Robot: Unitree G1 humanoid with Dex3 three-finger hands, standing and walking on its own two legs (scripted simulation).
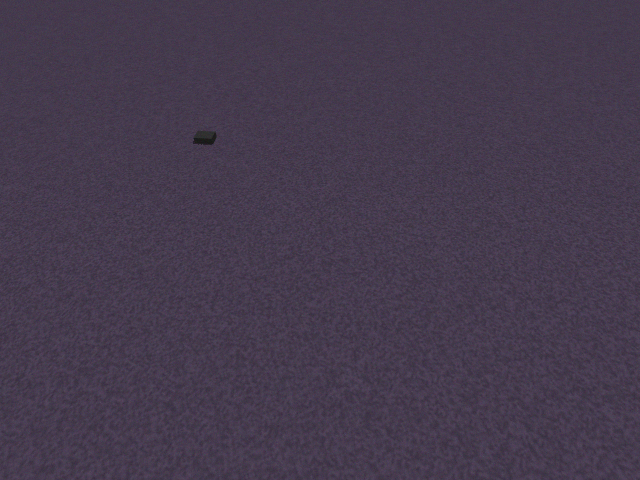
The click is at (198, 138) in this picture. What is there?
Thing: flat box
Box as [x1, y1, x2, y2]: [194, 131, 216, 143]
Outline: 195,142 212,143 216,136 215,132 197,131 194,136
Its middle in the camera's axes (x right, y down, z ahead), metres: -0.63 -0.60 +2.18
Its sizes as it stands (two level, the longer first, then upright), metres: 0.103 0.070 0.034
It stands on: the floor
